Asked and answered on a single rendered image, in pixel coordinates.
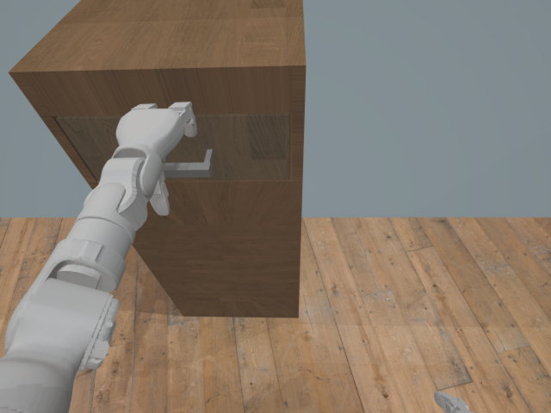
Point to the left robot upper arm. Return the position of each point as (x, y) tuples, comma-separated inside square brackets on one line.
[(66, 328)]

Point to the left robot forearm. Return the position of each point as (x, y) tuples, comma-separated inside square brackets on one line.
[(94, 252)]

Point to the cabinet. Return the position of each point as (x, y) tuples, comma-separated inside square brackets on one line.
[(227, 248)]

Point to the robot left hand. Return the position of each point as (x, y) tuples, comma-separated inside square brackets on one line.
[(159, 129)]

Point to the drawer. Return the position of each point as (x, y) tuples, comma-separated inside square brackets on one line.
[(246, 146)]

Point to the handle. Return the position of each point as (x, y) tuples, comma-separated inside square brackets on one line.
[(190, 169)]

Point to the robot right hand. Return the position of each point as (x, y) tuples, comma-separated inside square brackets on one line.
[(450, 404)]

